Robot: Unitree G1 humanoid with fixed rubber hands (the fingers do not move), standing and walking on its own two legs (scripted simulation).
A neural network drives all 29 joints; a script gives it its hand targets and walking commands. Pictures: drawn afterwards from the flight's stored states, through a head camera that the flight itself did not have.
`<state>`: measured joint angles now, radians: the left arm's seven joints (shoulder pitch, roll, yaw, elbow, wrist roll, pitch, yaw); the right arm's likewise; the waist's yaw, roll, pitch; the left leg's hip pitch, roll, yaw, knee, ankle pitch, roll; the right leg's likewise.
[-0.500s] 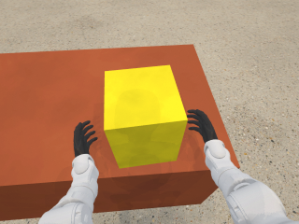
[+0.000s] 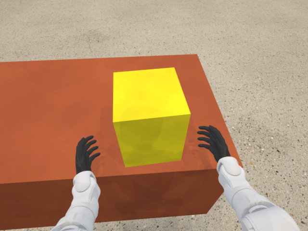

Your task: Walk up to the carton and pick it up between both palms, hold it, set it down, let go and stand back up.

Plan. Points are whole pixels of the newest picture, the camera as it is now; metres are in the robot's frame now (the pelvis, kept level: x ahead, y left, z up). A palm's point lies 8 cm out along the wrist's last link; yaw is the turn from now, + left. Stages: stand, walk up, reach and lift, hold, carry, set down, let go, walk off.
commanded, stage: set down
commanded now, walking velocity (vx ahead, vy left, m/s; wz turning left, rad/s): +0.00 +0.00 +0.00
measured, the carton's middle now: (149, 118) +0.48 +0.05 -0.01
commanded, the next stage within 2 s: none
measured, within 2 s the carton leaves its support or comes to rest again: neither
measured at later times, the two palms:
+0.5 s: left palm (76, 193) +0.23 +0.23 -0.02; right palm (236, 183) +0.27 -0.19 -0.02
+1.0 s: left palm (77, 201) +0.21 +0.22 -0.03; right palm (241, 199) +0.23 -0.20 -0.03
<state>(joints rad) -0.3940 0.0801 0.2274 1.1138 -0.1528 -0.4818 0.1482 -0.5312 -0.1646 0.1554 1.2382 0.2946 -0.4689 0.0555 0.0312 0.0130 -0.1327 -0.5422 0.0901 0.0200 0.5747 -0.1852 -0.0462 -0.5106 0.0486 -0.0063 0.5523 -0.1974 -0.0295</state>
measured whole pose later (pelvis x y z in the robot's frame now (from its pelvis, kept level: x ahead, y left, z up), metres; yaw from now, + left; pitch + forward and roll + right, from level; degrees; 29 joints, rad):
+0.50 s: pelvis +0.00 -0.01 +0.00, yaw +1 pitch +8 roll +0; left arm -0.05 0.07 0.18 0.72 -0.13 -0.44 0.15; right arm -0.11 -0.19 0.09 0.86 0.30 -0.52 0.09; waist 0.03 -0.02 -0.11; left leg -0.51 0.07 0.02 0.52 -0.15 -0.05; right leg -0.50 0.04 -0.01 0.55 -0.20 -0.04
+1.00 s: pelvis +0.00 -0.01 +0.01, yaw +1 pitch +4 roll +1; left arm 0.05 0.08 0.15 0.60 -0.15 -0.29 0.13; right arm 0.08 -0.19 0.11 0.67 0.27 -0.43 0.08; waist 0.03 -0.04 -0.05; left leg -0.40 0.06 0.02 0.47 -0.15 -0.05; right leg -0.41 0.02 -0.01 0.55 -0.22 -0.04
